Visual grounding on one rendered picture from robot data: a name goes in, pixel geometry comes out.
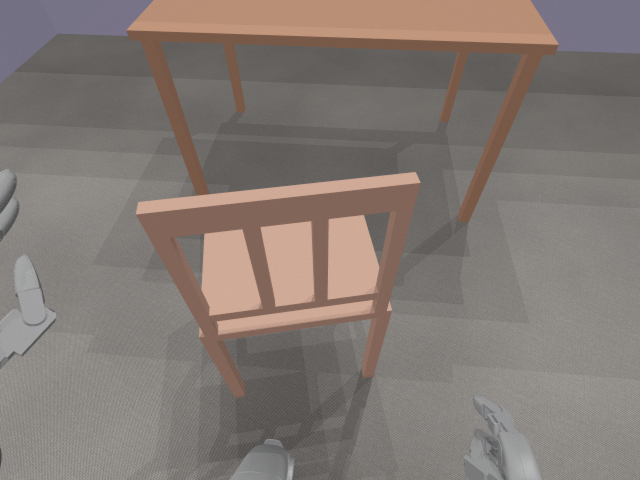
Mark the left robot shin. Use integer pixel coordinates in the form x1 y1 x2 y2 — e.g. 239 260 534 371
263 439 283 448

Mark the left robot thigh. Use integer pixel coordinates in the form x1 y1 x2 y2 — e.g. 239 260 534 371
229 444 295 480

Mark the robot right hand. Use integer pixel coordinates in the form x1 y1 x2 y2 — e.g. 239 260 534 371
464 395 542 480

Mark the table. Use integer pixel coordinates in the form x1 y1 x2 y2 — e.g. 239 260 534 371
126 0 559 223

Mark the robot left hand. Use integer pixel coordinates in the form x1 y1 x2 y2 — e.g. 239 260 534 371
0 169 56 369

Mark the chair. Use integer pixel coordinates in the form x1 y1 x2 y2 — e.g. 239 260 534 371
136 172 421 398

